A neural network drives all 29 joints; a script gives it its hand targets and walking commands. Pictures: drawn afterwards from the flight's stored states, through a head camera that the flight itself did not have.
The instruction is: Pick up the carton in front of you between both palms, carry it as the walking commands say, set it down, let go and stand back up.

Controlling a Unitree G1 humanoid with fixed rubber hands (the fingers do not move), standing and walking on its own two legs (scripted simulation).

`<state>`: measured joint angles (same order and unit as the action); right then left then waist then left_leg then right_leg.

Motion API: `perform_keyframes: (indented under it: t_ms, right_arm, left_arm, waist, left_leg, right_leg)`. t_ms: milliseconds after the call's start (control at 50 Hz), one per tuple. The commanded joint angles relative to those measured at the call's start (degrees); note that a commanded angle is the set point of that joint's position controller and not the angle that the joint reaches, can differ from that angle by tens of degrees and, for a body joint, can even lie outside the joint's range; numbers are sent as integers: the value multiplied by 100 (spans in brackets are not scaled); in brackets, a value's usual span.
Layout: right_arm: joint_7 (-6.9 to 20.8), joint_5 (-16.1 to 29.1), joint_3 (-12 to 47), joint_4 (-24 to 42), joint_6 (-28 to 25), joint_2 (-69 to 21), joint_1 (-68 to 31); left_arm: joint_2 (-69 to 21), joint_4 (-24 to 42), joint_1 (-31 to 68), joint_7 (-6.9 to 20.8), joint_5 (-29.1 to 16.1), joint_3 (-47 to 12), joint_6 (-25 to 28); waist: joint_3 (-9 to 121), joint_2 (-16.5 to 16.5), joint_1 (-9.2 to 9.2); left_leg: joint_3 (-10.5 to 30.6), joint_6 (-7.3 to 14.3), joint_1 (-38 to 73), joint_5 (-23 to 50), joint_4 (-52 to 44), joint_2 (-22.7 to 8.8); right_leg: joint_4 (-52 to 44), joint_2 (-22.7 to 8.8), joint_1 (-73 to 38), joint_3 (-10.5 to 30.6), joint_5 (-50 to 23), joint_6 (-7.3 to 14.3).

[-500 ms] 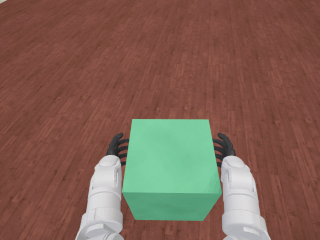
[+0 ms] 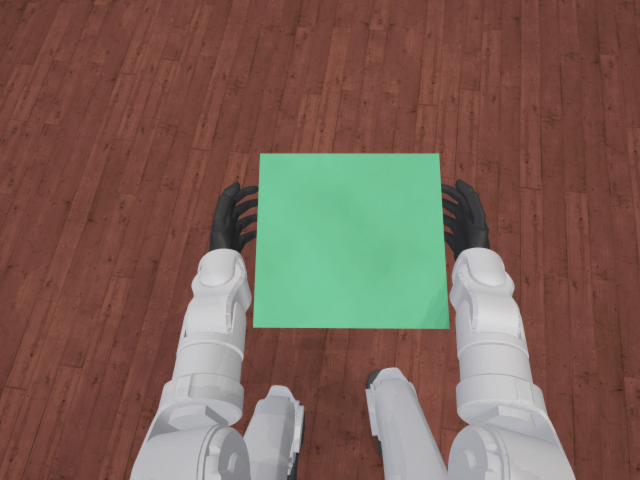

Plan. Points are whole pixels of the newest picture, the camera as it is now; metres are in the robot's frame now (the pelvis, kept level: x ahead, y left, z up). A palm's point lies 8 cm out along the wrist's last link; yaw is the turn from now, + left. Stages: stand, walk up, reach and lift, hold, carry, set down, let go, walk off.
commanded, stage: set down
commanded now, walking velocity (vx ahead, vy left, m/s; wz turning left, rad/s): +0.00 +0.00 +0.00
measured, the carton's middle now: (344, 254) +0.41 -0.04 -0.14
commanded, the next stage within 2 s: none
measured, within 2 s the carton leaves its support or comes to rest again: neither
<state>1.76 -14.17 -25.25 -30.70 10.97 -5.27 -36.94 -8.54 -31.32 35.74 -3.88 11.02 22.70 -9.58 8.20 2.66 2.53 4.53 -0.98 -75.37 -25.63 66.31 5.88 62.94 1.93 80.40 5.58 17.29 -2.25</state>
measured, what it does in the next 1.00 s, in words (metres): lowers itself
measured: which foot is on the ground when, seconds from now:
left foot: down 0.00-1.00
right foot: down 0.00-1.00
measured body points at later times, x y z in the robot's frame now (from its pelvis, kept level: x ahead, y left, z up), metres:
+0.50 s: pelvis -0.03 -0.01 -0.13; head +0.24 -0.04 +0.23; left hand +0.46 +0.10 -0.23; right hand +0.43 -0.20 -0.24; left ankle +0.03 +0.12 -0.63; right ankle +0.09 -0.13 -0.63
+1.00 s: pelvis -0.05 +0.00 -0.24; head +0.29 -0.01 +0.05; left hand +0.49 +0.09 -0.39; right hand +0.44 -0.21 -0.39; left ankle +0.03 +0.12 -0.63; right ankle +0.09 -0.13 -0.63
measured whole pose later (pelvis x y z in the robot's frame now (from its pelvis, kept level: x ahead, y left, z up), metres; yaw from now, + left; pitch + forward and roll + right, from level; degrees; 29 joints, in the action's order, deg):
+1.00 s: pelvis -0.05 +0.00 -0.24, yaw +3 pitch +48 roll +1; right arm -4.3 -7.8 -28.7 -41.6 11.8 4.1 -63.9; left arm 6.6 -53.0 72.1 -7.5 5.0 15.1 -10.3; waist -1.2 2.8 5.8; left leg 3.4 -4.0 -128.0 -35.2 115.3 11.6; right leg 110.0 5.4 132.8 6.3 24.9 -5.8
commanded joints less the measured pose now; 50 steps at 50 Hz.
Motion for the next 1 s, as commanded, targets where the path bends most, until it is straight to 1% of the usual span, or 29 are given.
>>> perform_keyframes:
  t_ms: [0,100,180,280,420,660,860,980]
  right_arm:
    - [1068,323,3006,-554,164,-4956,-2722]
    - [955,385,2891,-759,264,-5021,-3192]
    - [784,489,2927,-805,247,-5045,-3504]
    - [610,612,3004,-751,205,-4986,-3893]
    - [479,753,3038,-672,146,-4774,-4416]
    - [536,864,2699,-827,72,-4283,-5113]
    - [650,997,2402,-933,15,-3730,-5767]
    - [715,1143,2305,-1042,-11,-3431,-6173]
  left_arm:
    - [-4882,-434,3163,1265,-282,-3094,-108]
    - [-4716,-759,3672,1311,-293,-2806,-166]
    - [-4613,-977,3977,1304,-369,-2709,-136]
    - [-4527,-1113,4366,1305,-512,-2696,-105]
    - [-4384,-1228,4863,1250,-687,-2762,-86]
    - [-4046,-1565,5557,1018,-743,-2714,-23]
    - [-3700,-1784,6245,802,-894,-2794,46]
    - [-3435,-1922,6691,725,-1044,-2891,71]
  waist:
    - [4176,-112,168]
    - [4524,-191,96]
    - [4879,-319,65]
    - [5274,-415,107]
    - [5589,-358,198]
    - [5651,-121,353]
    - [5570,109,569]
    - [5414,208,689]
  left_leg:
    - [-383,-150,441,657,-537,412]
    - [-513,-111,-466,413,74,489]
    - [-600,-89,-1103,321,572,543]
    - [-680,-79,-1674,210,1121,594]
    - [-743,-87,-2161,121,1750,636]
    - [-793,-113,-2643,248,2654,660]
    - [-799,-142,-2821,318,3365,633]
    - [-806,-132,-2900,320,3782,592]
  right_leg:
    - [160,557,-3020,-616,-968,115]
    - [680,580,-2606,-589,-839,56]
    - [1082,608,-2380,-587,-827,-20]
    - [1540,639,-2093,-632,-773,-97]
    - [2171,657,-1562,-751,-738,-132]
    - [3171,631,-356,-944,-844,-149]
    - [3970,532,473,-1105,-840,-166]
    - [4410,440,827,-1170,-822,-180]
